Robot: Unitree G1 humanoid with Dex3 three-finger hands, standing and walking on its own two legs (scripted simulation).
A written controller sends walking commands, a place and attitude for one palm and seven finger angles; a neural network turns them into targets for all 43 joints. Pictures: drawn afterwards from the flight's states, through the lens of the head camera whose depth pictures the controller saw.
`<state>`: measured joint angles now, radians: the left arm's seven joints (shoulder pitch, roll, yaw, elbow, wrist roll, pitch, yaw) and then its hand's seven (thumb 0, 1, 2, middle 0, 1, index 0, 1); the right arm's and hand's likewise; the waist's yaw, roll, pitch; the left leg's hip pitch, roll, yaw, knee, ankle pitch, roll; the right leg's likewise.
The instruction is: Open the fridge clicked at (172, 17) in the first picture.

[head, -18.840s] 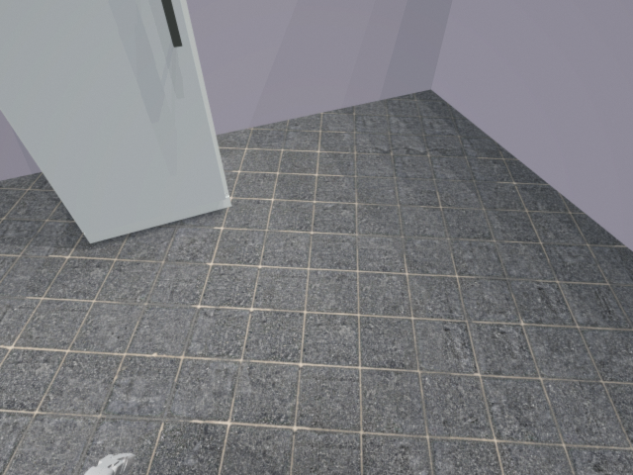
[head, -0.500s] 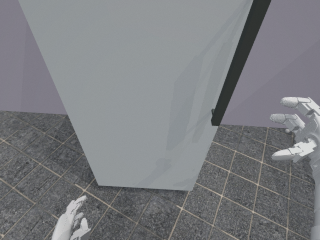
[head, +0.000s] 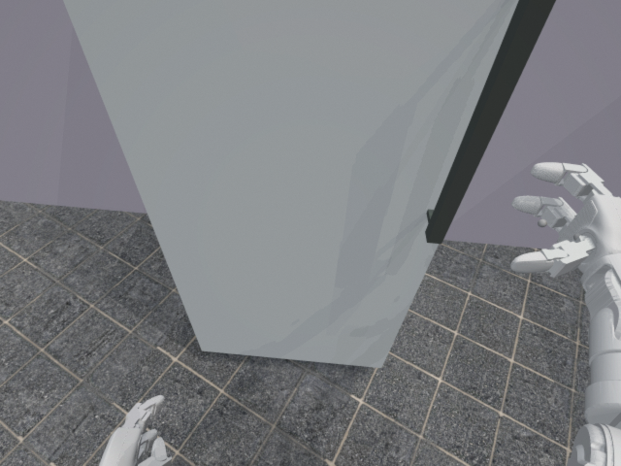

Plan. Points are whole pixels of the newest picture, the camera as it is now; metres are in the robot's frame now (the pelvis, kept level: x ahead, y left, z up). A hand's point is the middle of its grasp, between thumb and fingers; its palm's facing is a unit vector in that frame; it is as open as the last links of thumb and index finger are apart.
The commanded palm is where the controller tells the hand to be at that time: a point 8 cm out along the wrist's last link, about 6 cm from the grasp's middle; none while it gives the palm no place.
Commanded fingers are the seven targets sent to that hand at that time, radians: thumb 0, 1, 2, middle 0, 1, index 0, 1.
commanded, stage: move the hooked fingers beside the handle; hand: right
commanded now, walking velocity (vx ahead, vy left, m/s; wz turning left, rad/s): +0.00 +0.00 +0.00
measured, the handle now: (469, 135) +0.51 -0.17 +0.19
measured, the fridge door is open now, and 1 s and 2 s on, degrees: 0 0 0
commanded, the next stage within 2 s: feel for the door with the fingertips in 1.30 s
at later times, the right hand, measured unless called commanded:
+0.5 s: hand (515, 188) +0.46 -0.24 +0.15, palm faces +0.01 +1.00 +0.01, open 14.0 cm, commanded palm +0.43 -0.29 +0.15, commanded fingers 0.00 0.50 -0.30 0.30 1.20 0.30 1.20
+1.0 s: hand (518, 196) +0.44 -0.24 +0.15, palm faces +0.01 +1.00 +0.01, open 14.0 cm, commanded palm +0.42 -0.29 +0.15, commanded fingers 0.00 0.50 -0.30 0.30 1.20 0.30 1.20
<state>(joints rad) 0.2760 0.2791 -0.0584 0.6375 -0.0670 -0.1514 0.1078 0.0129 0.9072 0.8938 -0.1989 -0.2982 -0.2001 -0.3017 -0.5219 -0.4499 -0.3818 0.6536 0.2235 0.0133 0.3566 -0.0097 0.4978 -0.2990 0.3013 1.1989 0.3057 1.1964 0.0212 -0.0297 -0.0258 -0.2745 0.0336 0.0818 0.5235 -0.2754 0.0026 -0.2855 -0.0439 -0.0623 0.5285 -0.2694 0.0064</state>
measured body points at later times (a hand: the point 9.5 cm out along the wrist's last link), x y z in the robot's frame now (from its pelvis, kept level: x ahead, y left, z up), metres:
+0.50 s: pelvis +0.00 +0.00 -0.01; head +0.05 +0.00 +0.44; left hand +0.05 +0.27 -0.12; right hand +0.45 -0.29 +0.15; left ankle +0.00 +0.12 -0.73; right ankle +0.00 -0.12 -0.73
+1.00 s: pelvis +0.01 -0.01 -0.01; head +0.04 -0.02 +0.44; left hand +0.11 +0.25 -0.11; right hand +0.44 -0.29 +0.15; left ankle +0.00 +0.12 -0.73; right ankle +0.00 -0.12 -0.74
